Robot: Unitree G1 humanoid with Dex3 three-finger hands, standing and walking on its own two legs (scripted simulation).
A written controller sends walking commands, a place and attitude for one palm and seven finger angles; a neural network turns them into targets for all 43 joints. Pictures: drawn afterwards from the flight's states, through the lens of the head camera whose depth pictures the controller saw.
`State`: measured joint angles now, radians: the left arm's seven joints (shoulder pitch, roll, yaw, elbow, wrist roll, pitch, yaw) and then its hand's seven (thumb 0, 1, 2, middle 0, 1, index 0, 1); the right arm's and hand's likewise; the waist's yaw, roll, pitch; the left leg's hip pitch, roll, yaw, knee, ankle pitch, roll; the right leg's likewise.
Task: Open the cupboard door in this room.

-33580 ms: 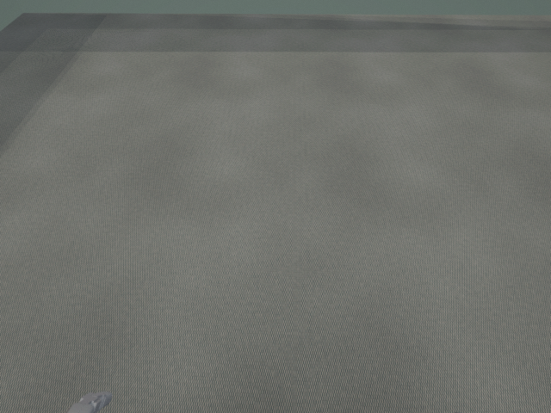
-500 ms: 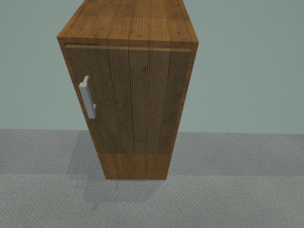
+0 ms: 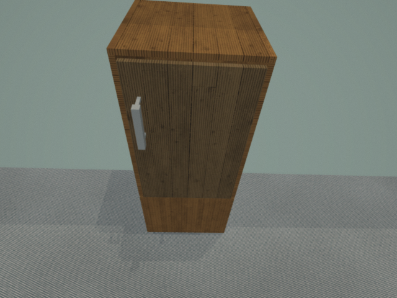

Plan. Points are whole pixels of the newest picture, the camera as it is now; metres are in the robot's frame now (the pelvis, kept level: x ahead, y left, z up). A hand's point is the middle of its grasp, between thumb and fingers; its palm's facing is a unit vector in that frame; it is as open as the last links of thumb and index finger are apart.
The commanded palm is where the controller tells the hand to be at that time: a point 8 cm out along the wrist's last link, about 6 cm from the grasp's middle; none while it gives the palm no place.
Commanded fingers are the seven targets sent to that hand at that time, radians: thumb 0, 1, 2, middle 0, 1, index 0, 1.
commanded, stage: come to a stop and stand still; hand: left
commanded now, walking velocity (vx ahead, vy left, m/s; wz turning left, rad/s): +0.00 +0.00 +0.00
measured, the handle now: (140, 123) +0.55 +0.20 +0.03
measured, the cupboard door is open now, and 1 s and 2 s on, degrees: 0 0 0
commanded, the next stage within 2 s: look again from close up in 0.44 s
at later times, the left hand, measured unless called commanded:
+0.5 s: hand out of the picture -0.08 +0.17 -0.18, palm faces +0.03 -0.99 -0.16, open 7.4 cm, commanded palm none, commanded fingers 0.00 0.90 0.90 -0.20 -0.30 -0.20 -0.30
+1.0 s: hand out of the picture -0.05 +0.14 -0.18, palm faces +0.02 -0.99 -0.15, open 7.4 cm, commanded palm none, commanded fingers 0.00 0.90 0.90 -0.20 -0.30 -0.20 -0.30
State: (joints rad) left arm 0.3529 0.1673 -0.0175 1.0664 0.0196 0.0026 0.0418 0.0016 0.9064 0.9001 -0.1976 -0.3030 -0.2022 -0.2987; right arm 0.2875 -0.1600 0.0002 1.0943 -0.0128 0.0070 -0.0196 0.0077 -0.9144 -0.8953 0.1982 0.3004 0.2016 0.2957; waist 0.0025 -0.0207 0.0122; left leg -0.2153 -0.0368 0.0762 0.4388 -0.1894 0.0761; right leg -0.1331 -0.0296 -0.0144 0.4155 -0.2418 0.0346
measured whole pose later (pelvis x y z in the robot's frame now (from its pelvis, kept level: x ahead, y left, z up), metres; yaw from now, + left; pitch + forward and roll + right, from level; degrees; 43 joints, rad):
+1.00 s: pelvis -0.02 -0.01 +0.00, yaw -1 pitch -1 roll -1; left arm 0.38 0.11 -0.01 1.09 0.02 -0.02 0.05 0.00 0.91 0.90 -0.20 -0.30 -0.20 -0.30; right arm 0.31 -0.13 -0.02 1.12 -0.01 0.01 -0.02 0.01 -0.91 -0.90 0.20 0.30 0.20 0.30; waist 0.00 0.00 0.00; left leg -0.28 -0.02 0.09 0.43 -0.15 0.07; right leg -0.21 -0.02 0.00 0.44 -0.21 0.02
